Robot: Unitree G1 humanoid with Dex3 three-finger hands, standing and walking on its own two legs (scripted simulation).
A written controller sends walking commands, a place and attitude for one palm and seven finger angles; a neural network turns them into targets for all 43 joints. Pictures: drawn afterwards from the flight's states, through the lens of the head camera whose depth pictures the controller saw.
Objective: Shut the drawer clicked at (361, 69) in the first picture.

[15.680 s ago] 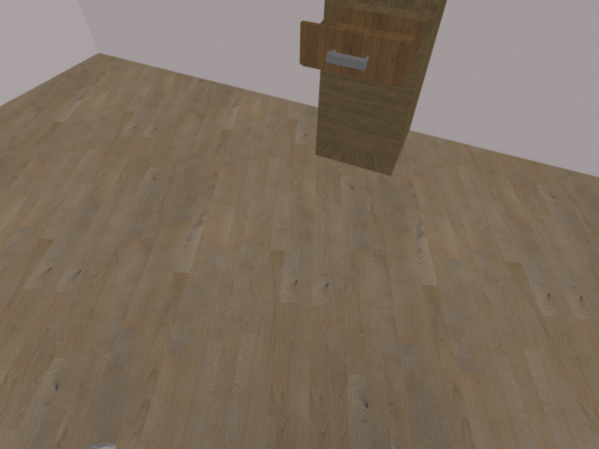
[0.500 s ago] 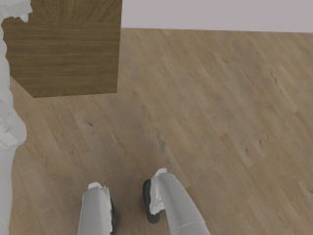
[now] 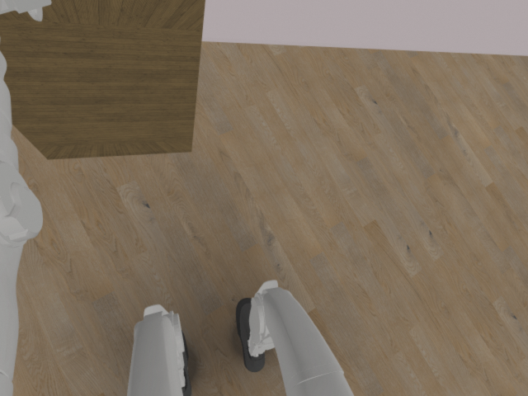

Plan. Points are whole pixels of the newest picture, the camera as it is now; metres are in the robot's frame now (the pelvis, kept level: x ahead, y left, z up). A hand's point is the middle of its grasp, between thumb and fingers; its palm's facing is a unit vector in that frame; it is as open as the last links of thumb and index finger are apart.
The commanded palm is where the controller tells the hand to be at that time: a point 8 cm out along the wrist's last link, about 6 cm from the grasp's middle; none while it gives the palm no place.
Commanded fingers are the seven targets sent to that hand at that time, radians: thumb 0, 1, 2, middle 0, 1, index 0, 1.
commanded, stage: pull the fist back off the drawer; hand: left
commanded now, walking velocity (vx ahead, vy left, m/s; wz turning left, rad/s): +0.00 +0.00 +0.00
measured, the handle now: out of the picture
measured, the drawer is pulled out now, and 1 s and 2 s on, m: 0.00 0.00 0.00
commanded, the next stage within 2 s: draw the hand back to the body in 0.36 s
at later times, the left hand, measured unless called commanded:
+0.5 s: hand out of the picture +0.60 +0.17 +0.08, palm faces +0.03 -1.00 -0.03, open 3.3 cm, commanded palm +0.56 +0.19 +0.09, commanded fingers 0.00 0.90 0.90 -1.40 -1.60 -1.40 -1.60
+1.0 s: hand out of the picture +0.44 +0.19 +0.18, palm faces +0.02 -1.00 -0.07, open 3.2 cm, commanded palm +0.40 +0.24 +0.19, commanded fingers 0.00 0.90 0.90 -1.40 -1.60 -1.40 -1.60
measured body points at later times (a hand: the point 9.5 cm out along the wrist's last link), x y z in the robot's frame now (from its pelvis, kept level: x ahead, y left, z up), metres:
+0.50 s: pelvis +0.04 +0.00 +0.03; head +0.23 +0.02 +0.44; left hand +0.60 +0.22 +0.09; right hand +0.03 -0.26 -0.07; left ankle +0.04 +0.09 -0.59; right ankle +0.08 -0.13 -0.59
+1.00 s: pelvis +0.08 -0.01 +0.11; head +0.14 +0.00 +0.55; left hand +0.43 +0.24 +0.18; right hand +0.23 -0.26 +0.01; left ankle +0.04 +0.09 -0.59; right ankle +0.08 -0.13 -0.59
